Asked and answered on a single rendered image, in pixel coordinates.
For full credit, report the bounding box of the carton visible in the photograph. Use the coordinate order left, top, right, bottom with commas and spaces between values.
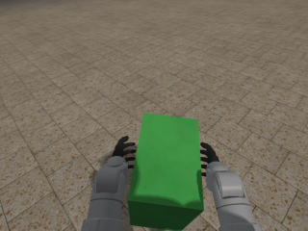
127, 113, 204, 231

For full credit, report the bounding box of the right robot forearm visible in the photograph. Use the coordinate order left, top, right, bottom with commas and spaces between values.
206, 161, 262, 231

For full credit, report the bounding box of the right robot hand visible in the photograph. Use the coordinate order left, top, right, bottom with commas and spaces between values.
200, 142, 219, 177

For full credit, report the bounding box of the left robot hand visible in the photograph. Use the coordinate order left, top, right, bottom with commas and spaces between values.
112, 136, 136, 168

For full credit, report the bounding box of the left robot forearm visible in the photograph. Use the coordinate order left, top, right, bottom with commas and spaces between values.
81, 156, 129, 231

